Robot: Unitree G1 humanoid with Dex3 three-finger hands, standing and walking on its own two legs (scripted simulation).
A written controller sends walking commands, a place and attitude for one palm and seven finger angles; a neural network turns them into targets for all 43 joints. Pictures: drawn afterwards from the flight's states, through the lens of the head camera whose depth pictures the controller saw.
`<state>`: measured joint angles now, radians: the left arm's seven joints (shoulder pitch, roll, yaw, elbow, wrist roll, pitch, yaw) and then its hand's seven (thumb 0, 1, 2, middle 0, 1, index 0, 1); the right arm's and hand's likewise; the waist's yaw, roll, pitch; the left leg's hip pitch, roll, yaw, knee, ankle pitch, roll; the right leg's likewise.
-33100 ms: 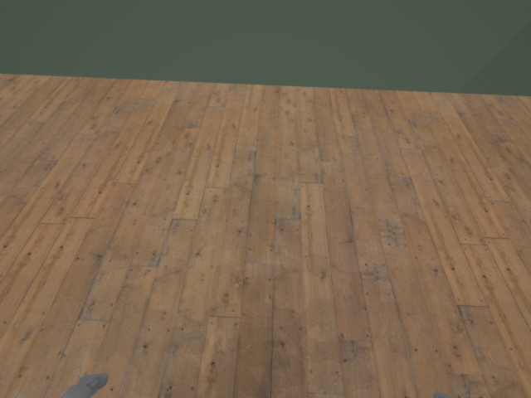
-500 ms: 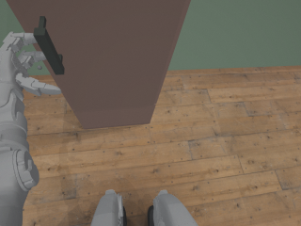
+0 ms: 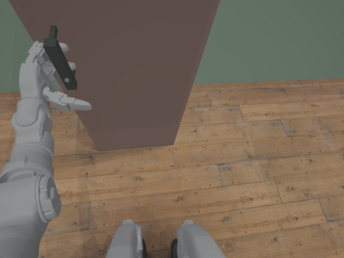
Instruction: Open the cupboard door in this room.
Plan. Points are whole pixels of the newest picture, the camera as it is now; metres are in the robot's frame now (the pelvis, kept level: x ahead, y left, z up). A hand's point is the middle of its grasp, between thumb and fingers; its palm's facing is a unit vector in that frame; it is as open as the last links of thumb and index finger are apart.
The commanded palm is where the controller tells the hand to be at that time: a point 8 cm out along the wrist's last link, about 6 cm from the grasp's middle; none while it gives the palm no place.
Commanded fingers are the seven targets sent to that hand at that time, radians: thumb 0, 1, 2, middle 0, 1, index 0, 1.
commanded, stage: slide the fingers in behind the handle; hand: left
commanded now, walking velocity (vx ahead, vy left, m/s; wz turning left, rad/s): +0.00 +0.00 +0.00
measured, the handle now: (63, 60) +0.55 +0.22 +0.06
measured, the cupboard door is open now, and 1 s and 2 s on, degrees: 0 0 14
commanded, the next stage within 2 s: close the thumb around the handle in 0.64 s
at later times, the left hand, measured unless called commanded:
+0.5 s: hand (73, 81) +0.50 +0.20 +0.05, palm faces +0.08 -1.00 +0.00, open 14.0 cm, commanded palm +0.47 +0.23 +0.05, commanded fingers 0.00 -0.50 0.30 -0.30 -1.20 -0.30 -1.20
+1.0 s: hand (74, 80) +0.50 +0.19 +0.05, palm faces +0.08 -1.00 -0.01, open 12.1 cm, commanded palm +0.48 +0.23 +0.05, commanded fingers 0.00 0.28 0.64 -0.36 -1.28 -0.36 -1.28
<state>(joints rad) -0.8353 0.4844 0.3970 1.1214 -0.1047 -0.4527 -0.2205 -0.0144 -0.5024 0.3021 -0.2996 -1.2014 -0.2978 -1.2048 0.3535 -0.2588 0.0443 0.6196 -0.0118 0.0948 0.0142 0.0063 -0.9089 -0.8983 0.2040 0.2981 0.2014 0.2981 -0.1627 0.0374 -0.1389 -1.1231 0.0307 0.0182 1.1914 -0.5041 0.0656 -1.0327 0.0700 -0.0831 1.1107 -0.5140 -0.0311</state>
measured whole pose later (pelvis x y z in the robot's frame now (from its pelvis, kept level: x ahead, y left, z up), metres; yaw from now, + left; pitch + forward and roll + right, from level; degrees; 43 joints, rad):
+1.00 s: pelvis +0.00 +0.00 +0.00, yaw +0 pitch +25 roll -5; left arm -0.88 0.46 0.36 1.17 -0.09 -0.47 -0.16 -0.01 -0.20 0.43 -0.32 -1.23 -0.31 -1.24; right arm 0.35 -0.26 0.04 0.63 -0.02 0.09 0.02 0.01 -0.91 -0.90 0.20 0.30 0.20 0.30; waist -0.17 0.04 -0.14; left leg -1.15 0.02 0.01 1.21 -0.50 0.06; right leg -1.06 0.06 -0.09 1.13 -0.52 -0.03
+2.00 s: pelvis +0.02 +0.00 +0.02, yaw +0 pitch +22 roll -3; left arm -0.37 0.27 0.24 0.67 -0.20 -0.44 -0.15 0.01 0.71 0.73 -0.34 -1.35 -0.36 -1.35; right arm 0.35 -0.24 0.01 0.56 0.02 0.10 0.05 0.01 -0.91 -0.90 0.20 0.30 0.20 0.30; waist -0.10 0.04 -0.17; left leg -0.96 0.02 0.05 1.08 -0.51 0.06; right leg -0.89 0.07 -0.04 1.03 -0.52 -0.03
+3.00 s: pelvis +0.01 -0.08 +0.02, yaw +6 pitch +16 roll +2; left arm 0.08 -0.10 -0.17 0.24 0.08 -0.36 0.54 0.01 0.13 0.57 -0.34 -1.27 -0.37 -1.27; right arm 0.20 -0.20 -0.01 0.60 -0.07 -0.02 0.01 0.01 -0.91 -0.90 0.20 0.30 0.20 0.30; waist -0.02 0.02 -0.18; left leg -0.89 -0.01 -0.03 1.06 -0.46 -0.04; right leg -0.84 0.04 -0.12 1.10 -0.56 -0.13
